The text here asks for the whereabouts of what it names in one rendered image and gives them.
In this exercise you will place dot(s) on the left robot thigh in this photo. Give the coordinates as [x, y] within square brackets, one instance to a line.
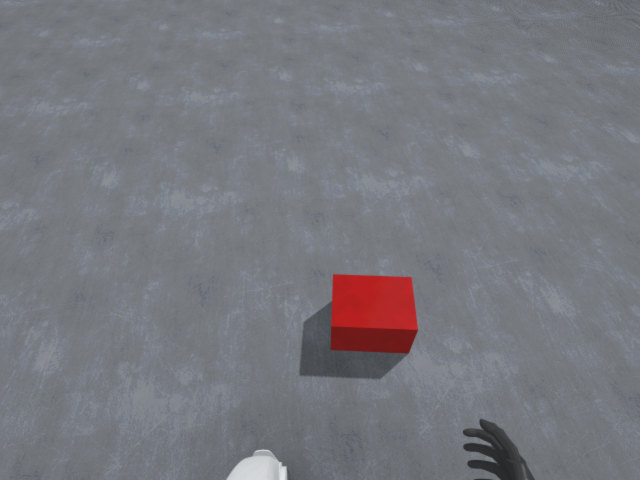
[258, 468]

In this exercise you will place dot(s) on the right robot hand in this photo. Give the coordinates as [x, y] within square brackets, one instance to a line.
[510, 465]

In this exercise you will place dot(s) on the robot left shin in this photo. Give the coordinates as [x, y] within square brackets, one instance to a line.
[264, 453]

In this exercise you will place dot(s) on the carton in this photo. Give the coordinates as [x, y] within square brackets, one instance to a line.
[373, 314]

